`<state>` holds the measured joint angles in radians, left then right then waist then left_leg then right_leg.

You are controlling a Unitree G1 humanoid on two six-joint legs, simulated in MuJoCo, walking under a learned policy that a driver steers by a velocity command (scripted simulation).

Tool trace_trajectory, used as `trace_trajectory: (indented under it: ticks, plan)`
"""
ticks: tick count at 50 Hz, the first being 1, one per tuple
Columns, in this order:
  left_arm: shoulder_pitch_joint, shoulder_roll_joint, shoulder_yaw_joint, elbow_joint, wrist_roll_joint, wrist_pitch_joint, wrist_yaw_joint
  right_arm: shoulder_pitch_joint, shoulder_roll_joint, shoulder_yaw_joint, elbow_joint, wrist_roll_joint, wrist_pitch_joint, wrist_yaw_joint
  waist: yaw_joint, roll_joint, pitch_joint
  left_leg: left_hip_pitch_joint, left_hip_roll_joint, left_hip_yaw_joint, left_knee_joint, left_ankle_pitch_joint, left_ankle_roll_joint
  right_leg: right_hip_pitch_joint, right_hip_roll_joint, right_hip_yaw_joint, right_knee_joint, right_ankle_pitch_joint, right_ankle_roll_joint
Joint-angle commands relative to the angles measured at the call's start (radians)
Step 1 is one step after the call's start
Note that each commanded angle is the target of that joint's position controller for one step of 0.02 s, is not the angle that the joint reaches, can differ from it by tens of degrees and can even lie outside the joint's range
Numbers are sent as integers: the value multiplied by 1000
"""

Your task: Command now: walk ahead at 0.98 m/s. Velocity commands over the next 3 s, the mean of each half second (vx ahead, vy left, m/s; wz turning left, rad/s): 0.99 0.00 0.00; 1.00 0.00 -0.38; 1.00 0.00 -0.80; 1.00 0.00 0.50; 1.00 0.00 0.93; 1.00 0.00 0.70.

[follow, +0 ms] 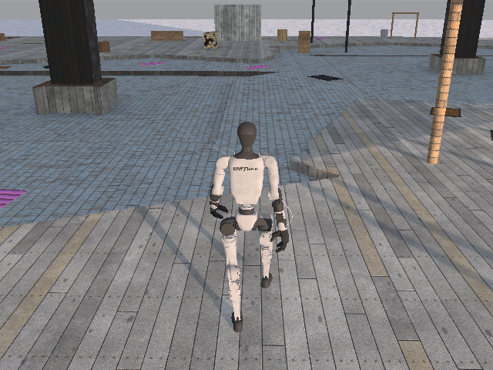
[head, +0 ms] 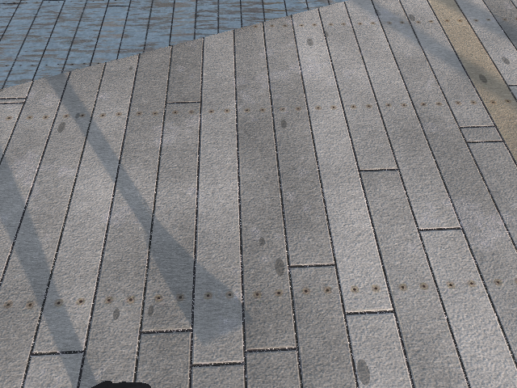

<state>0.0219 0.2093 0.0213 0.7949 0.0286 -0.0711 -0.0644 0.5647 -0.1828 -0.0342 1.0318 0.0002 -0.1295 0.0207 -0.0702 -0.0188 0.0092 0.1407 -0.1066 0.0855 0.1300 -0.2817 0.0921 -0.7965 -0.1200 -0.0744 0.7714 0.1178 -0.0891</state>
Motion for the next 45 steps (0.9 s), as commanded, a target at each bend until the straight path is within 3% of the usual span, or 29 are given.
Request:
trace_trajectory:
  ticks: [1,2,4,6,7,8,9,10,11,12,14,18,20,23,25,27,29,30,31,32,33,34,35,37,38,40,41,42,45]
  plan:
    - [-110,38,-4,-63,-17,-3,3,-21,-129,-9,-54,4,-23,-12,32,33,118,-147,218,-50,-138,743,44,213,100,-91,-141,65,-27]
    - [-119,46,-6,-82,-11,-12,6,-4,-166,-10,-51,1,-24,-17,45,83,129,-97,262,-44,-67,964,37,234,109,-88,-193,36,-46]
    - [-50,92,8,-69,-5,-16,25,11,-207,-17,-29,-20,-3,-36,100,127,53,50,294,-35,120,1317,22,314,185,-103,-218,-110,-72]
    - [312,168,44,36,-11,-15,50,-54,-253,-32,-35,-48,29,-55,270,148,-137,25,308,-22,553,1310,29,659,209,-64,-268,-193,-103]
    - [500,224,69,81,8,-9,69,-89,-229,-30,-54,-49,31,-53,343,128,-243,-182,268,-22,870,1048,41,930,92,55,-213,-373,-131]
    - [528,322,102,81,33,-5,72,22,-54,3,-102,11,14,-18,212,-238,-380,-643,53,-41,1357,114,-9,1263,-239,642,-289,-620,-273]
    - [460,253,96,79,18,-3,47,-5,-124,-6,-107,27,-2,-18,203,-131,-407,-831,43,-188,1462,-110,30,1275,-259,891,-471,-774,-299]
    - [367,194,84,86,11,-13,44,-166,-151,-12,-152,21,-5,-25,185,-59,-197,-915,114,-177,1417,-16,47,1113,-217,715,-510,-717,-253]
    - [333,123,69,101,11,-23,41,-211,-138,-7,-170,12,-7,-21,146,46,-88,-886,156,-173,1333,26,52,932,-193,593,-548,-607,-218]
    - [312,83,56,115,13,-33,42,-247,-111,-3,-180,-8,4,-13,104,83,-23,-835,191,-186,1266,38,50,787,-141,494,-574,-540,-176]
    - [314,57,41,144,1,-47,51,-210,-58,11,-183,-43,39,13,29,37,24,-767,227,-180,1190,33,18,612,-86,388,-631,-544,-145]
    - [363,113,46,158,-19,-73,42,-426,-79,21,-281,-50,58,32,41,0,144,-867,278,-96,939,204,-34,502,-21,229,-740,-374,-147]
    - [382,109,42,155,-30,-82,36,-524,-85,28,-312,-39,50,38,63,25,163,-781,256,-45,711,371,-37,475,34,130,-754,-207,-119]
    - [462,154,45,177,-45,-94,41,-631,-78,40,-342,-20,40,47,106,-4,172,-648,204,18,494,539,-3,573,3,93,-825,44,-94]
    - [501,173,42,191,-36,-87,47,-659,-106,36,-353,-22,37,38,120,-23,155,-682,171,41,414,508,21,776,-24,64,-762,315,-78]
    - [516,204,43,202,-16,-70,61,-623,-147,20,-347,-34,36,24,86,-63,66,-628,85,76,394,356,47,949,-47,42,-607,703,-60]
    - [487,255,55,206,13,-39,86,-323,-213,-12,-264,-32,37,1,-67,-123,-112,-330,32,44,405,200,80,957,-72,32,-225,863,-43]
    - [439,254,56,193,16,-30,92,-108,-256,-34,-201,-40,42,-18,-174,-111,-208,-88,93,-10,411,147,103,810,-42,18,65,688,-37]
    - [480,127,31,153,-2,-36,75,4,-353,-63,-181,-67,46,-35,-143,77,-333,190,346,-317,433,-140,147,498,62,16,469,123,-34]
    - [591,57,13,132,-67,-53,58,-34,-369,-74,-181,-71,44,-14,-42,333,-476,380,555,-893,217,-302,259,175,211,144,771,-586,-18]
    - [442,143,28,111,-57,-53,74,-136,-282,-68,-187,-55,42,-2,-41,144,-328,274,478,-784,165,-322,191,69,116,181,762,-468,-52]
    - [342,144,29,91,-52,-55,72,-195,-209,-52,-180,-49,28,1,-29,40,-166,78,455,-600,141,-197,152,67,76,169,682,-374,-50]
    - [317,117,23,90,-41,-48,66,-225,-169,-44,-170,-57,19,3,9,-34,-88,-60,423,-485,115,-69,119,111,39,171,614,-347,-51]
    - [350,70,15,89,-6,-9,39,-227,-114,-24,-135,-45,8,-5,78,29,-21,-262,376,-330,43,-35,76,197,-1,170,561,-338,-34]
    - [330,58,16,79,-4,8,29,-224,-98,-19,-120,-31,-1,-4,92,42,16,-296,344,-258,15,-4,46,186,-13,169,549,-327,-29]
    - [250,46,11,32,-2,29,17,-209,-123,-23,-106,-12,-17,1,104,78,69,-323,336,-127,-19,142,7,112,-28,134,495,-262,-17]
    - [197,56,13,19,-7,36,13,-215,-106,-19,-104,-12,-19,1,97,54,94,-342,274,-27,-38,209,-29,97,-14,107,458,-201,-16]
    - [153,38,4,-13,-13,35,8,-207,-129,-21,-108,-17,-26,5,98,91,107,-362,282,15,-49,287,-33,97,-16,82,384,-137,-17]
    - [27,53,-2,-53,-20,23,-1,-162,-123,-12,-95,-14,-30,-4,76,33,147,-306,227,158,-51,595,-68,117,39,-35,161,-8,-35]
